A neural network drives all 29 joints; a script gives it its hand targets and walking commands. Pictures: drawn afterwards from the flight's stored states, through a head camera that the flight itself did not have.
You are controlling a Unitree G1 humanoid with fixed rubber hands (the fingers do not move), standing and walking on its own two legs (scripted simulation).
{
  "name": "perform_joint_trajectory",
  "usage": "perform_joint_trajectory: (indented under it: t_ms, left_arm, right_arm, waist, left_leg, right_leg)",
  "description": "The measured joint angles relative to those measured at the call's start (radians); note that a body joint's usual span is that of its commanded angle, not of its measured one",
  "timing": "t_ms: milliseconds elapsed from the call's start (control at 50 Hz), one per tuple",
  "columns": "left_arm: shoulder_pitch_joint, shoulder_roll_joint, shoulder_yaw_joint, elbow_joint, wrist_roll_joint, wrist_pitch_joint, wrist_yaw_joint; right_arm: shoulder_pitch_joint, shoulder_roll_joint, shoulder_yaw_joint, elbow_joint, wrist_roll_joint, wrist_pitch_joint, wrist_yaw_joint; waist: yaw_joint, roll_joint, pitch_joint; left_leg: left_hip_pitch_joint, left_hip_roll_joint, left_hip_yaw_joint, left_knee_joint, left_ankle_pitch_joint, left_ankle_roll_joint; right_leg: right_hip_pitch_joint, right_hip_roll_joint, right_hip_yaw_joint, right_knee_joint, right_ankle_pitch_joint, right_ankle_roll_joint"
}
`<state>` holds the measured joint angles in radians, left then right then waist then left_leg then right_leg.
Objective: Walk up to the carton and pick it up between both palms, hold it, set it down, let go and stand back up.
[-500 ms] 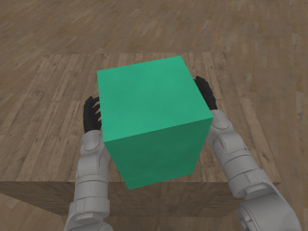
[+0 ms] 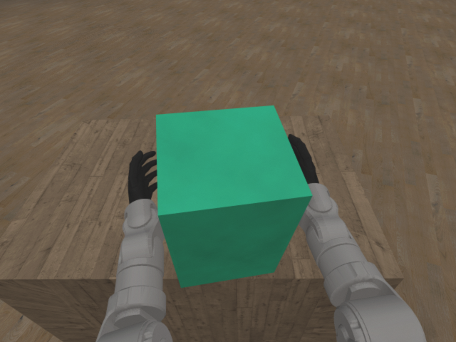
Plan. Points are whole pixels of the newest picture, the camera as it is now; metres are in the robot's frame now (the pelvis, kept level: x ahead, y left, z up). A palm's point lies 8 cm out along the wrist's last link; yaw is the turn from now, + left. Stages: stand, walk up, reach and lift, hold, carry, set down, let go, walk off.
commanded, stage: reach and lift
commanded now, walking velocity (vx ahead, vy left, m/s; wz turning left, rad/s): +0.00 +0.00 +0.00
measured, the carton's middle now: (223, 204) +0.37 +0.05 +0.07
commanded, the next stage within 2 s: none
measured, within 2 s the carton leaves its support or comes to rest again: neither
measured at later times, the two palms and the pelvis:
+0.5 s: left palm (141, 191) +0.37 +0.20 +0.10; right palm (298, 175) +0.40 -0.09 +0.12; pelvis +0.01 +0.00 +0.00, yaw +0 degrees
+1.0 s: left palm (110, 140) +0.37 +0.22 +0.22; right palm (296, 146) +0.39 -0.07 +0.20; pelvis +0.00 +0.02 +0.00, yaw +1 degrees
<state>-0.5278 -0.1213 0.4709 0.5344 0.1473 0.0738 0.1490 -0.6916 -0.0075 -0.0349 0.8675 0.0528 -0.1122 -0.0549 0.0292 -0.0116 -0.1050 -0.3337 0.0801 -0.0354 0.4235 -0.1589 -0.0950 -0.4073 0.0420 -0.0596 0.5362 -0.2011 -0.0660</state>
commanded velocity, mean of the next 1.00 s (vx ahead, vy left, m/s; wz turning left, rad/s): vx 0.00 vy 0.00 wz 0.00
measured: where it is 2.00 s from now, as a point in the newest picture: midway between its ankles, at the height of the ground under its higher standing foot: outside the picture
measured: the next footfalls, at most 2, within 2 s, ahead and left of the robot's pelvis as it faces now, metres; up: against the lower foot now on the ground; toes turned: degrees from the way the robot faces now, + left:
none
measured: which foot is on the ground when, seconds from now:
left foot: down 0.00-1.00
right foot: down 0.00-1.00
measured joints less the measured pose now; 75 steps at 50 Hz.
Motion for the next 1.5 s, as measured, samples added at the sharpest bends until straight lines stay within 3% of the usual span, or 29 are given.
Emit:
perform_joint_trajectory:
  t_ms: [140, 240, 360, 480, 600, 660, 780, 860, 1060, 1300, 1500]
  left_arm:
    - [-0.126, 0.020, 0.000, 0.143, 0.010, -0.016, -0.004]
    - [-0.149, 0.027, 0.000, 0.166, 0.010, 0.008, -0.003]
    - [-0.103, 0.046, -0.004, 0.166, 0.010, 0.024, -0.004]
    - [-0.042, 0.110, -0.076, 0.156, 0.010, 0.036, -0.006]
    - [-0.019, 0.147, -0.129, 0.018, -0.010, 0.126, -0.011]
    - [-0.037, 0.149, -0.130, -0.038, -0.010, 0.195, -0.021]
    - [-0.137, 0.154, -0.130, -0.041, -0.010, 0.370, -0.024]
    - [-0.196, 0.157, -0.130, -0.036, 0.014, 0.437, -0.025]
    - [-0.280, 0.186, -0.115, 0.011, 0.075, 0.496, -0.076]
    - [-0.274, 0.205, -0.131, 0.013, 0.076, 0.518, -0.094]
    - [-0.235, 0.235, -0.191, -0.092, 0.047, 0.589, -0.091]
  right_arm:
    - [0.000, 0.000, -0.107, 0.029, -0.024, -0.028, 0.004]
    - [0.000, 0.000, -0.121, 0.038, -0.025, -0.016, 0.001]
    - [-0.001, 0.001, -0.043, 0.038, -0.025, 0.029, -0.034]
    - [-0.001, 0.001, 0.090, -0.003, -0.025, 0.087, -0.105]
    - [-0.001, 0.000, 0.139, -0.108, -0.014, 0.151, -0.141]
    - [0.000, 0.000, 0.129, -0.148, -0.003, 0.185, -0.145]
    - [0.000, 0.000, 0.076, -0.154, -0.003, 0.271, -0.139]
    - [-0.005, 0.009, 0.035, -0.154, -0.003, 0.291, -0.134]
    - [-0.106, 0.041, -0.087, -0.154, -0.003, 0.353, -0.109]
    - [-0.134, 0.052, -0.106, -0.154, -0.003, 0.380, -0.110]
    - [-0.134, 0.052, -0.081, -0.225, 0.045, 0.442, -0.131]
  waist:
    - [0.000, 0.000, 0.031]
    - [0.000, 0.000, 0.066]
    - [0.000, 0.000, 0.053]
    - [0.000, -0.002, -0.016]
    - [0.000, -0.003, -0.051]
    - [0.000, -0.003, -0.043]
    - [0.000, -0.007, 0.005]
    - [0.000, -0.013, 0.008]
    - [0.000, -0.015, 0.035]
    - [0.000, -0.054, 0.062]
    - [-0.043, -0.054, -0.017]
  left_leg:
    - [0.046, 0.000, 0.000, -0.001, 0.001, 0.000]
    - [0.063, 0.000, 0.000, -0.005, 0.000, 0.002]
    - [0.051, 0.000, 0.000, -0.015, 0.000, 0.002]
    - [0.021, -0.001, 0.000, -0.026, 0.000, 0.002]
    - [0.019, -0.001, 0.000, -0.027, -0.001, 0.002]
    - [0.050, -0.002, -0.001, -0.027, -0.003, 0.002]
    - [0.138, -0.005, -0.001, -0.027, -0.010, 0.002]
    - [0.157, -0.012, -0.002, -0.027, -0.009, 0.002]
    - [0.190, -0.030, -0.003, -0.027, -0.010, 0.018]
    - [0.196, -0.037, -0.003, -0.027, -0.018, 0.019]
    - [0.208, -0.037, -0.003, -0.027, -0.034, 0.020]
  right_leg:
    - [0.045, 0.000, 0.000, 0.000, 0.000, 0.000]
    - [0.061, 0.000, 0.000, 0.000, -0.001, 0.000]
    - [0.044, 0.000, 0.000, 0.000, -0.005, 0.000]
    - [0.009, 0.000, 0.000, -0.001, -0.010, 0.000]
    - [0.011, -0.001, 0.000, -0.007, -0.011, 0.000]
    - [0.046, -0.001, 0.000, -0.016, -0.011, 0.000]
    - [0.142, -0.004, 0.000, -0.029, -0.011, 0.000]
    - [0.162, -0.011, 0.000, -0.030, -0.011, 0.000]
    - [0.200, -0.028, 0.000, -0.035, -0.011, 0.000]
    - [0.217, -0.035, 0.000, -0.053, -0.011, 0.011]
    - [0.243, -0.035, 0.000, -0.081, -0.011, 0.022]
